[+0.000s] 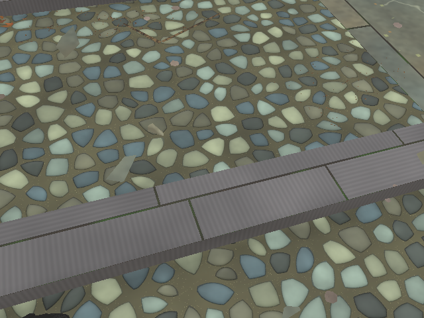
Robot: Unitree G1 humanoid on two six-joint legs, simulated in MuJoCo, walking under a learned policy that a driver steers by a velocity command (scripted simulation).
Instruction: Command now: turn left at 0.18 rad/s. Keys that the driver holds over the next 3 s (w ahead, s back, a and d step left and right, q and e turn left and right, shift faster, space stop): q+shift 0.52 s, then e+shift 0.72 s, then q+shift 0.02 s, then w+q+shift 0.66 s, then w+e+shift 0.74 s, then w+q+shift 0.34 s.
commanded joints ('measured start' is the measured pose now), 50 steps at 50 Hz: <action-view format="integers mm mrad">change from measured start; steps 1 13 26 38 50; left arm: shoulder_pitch -41 -64 26 15 68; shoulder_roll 55 58 89 94 54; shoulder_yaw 13 25 51 16 22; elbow -74 -26 20 48 -19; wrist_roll -20 -8 -23 -32 -42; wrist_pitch -28 -52 -76 -10 11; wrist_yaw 6 31 -18 8 -44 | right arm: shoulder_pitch -19 24 176 -93 -115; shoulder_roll -243 -143 -314 -169 -187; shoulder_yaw -61 -70 -127 -30 -66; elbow -79 -106 -194 -154 -134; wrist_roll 10 24 22 -38 2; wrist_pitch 10 37 58 -7 16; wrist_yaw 0 -2 15 -24 -16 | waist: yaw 1 13 -51 8 38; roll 252 -103 181 177 139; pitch -73 -61 -169 -56 -116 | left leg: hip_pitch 143 -418 366 52 235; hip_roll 154 63 158 294 387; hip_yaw -291 45 -75 33 174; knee -103 700 -15 -189 -49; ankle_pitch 242 -230 505 68 411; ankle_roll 179 -120 130 224 187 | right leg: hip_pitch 22 364 -70 -75 -24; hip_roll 26 -322 -207 -150 -143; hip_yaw -91 -15 -334 -127 -231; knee -233 -536 89 45 -190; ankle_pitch -24 856 345 127 88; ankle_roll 19 -265 -45 2 -56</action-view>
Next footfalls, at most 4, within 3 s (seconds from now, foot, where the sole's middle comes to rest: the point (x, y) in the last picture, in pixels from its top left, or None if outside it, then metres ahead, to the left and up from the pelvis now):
0.12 right None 0.02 -0.13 -0.78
0.50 left None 0.01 0.15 -0.78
1.06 right None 0.08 -0.08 -0.78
1.68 left None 0.30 0.19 -0.78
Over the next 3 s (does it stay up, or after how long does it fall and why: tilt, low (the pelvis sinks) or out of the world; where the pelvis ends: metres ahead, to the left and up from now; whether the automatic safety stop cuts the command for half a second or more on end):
stays up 1.44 0.36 0.04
